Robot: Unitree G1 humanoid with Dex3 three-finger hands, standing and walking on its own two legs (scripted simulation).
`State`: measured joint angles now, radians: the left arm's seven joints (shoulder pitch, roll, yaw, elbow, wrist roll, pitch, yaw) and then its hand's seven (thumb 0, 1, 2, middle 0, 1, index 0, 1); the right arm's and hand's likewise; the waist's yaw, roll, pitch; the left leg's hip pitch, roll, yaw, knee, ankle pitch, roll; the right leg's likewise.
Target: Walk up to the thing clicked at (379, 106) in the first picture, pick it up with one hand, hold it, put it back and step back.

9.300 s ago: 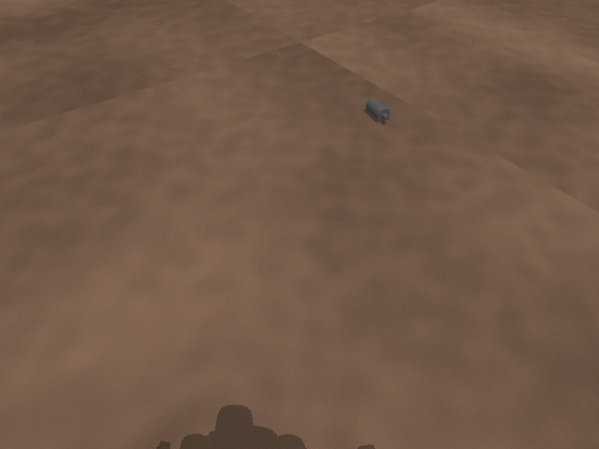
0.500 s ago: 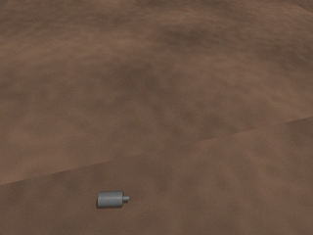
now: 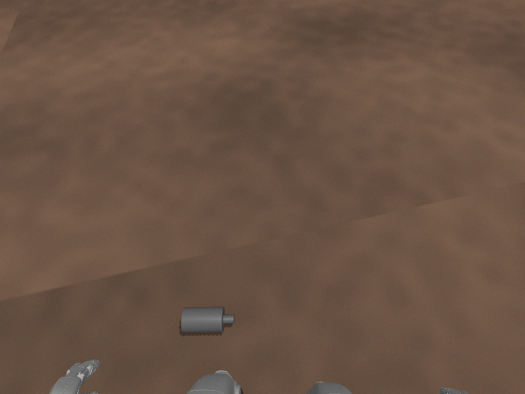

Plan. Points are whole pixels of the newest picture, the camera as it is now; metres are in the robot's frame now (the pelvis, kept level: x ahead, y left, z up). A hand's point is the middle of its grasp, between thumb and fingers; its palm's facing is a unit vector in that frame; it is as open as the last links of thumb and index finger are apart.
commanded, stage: walk up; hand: left
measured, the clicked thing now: (209, 319) +0.41 +0.21 -0.71
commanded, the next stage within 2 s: none
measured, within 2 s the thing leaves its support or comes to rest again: neither
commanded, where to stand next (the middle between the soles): +0.03 -0.02 m, yaw -2 degrees
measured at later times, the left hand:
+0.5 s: hand out of the picture -0.03 +0.28 -0.12, palm faces +0.02 -0.92 -0.40, open 7.4 cm
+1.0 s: hand out of the picture +0.07 +0.27 -0.14, palm faces +0.01 -0.89 -0.45, open 7.3 cm
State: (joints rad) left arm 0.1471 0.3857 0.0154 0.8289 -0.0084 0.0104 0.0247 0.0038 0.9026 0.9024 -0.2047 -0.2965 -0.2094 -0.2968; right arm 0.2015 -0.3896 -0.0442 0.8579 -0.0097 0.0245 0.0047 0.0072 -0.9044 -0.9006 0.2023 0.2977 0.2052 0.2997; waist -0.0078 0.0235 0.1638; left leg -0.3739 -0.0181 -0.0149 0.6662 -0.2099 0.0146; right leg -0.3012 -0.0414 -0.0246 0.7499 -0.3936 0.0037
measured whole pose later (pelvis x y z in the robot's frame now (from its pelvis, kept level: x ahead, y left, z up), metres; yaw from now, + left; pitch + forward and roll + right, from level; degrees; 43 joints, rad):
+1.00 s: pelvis -0.02 -0.01 -0.01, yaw +1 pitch -4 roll +0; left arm 0.18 0.39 0.05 0.87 0.00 0.00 0.02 0.00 0.91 0.90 -0.20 -0.30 -0.21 -0.30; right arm 0.12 -0.40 -0.04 0.81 0.01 0.06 0.00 0.01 -0.90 -0.90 0.20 0.30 0.21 0.30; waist 0.00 0.04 0.17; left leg -0.40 0.03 -0.02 0.84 -0.40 0.00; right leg -0.40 0.00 -0.02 0.74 -0.26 -0.01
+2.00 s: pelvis -0.11 +0.03 -0.02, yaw +4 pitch -4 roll -1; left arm 0.04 0.41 0.04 0.81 0.01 0.05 0.04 0.00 0.91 0.90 -0.20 -0.30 -0.21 -0.30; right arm 0.17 -0.37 -0.05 0.82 -0.03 0.04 0.01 0.01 -0.90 -0.90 0.20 0.30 0.21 0.30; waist -0.02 -0.03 0.21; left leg -0.40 -0.01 -0.01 0.88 -0.42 0.03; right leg -0.63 0.04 0.14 1.07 -0.47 -0.02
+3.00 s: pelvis -0.12 +0.01 +0.01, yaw -1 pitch -2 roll +0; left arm 0.21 0.36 0.03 1.02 0.02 0.00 -0.02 0.00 0.91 0.90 -0.20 -0.30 -0.21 -0.30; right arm 0.19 -0.38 -0.02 1.01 0.00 -0.02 0.01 0.01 -0.90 -0.90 0.20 0.30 0.21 0.30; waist 0.00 0.02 0.06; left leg -0.34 0.01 -0.03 0.60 -0.21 -0.02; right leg -0.26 -0.01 -0.02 0.63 -0.32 0.00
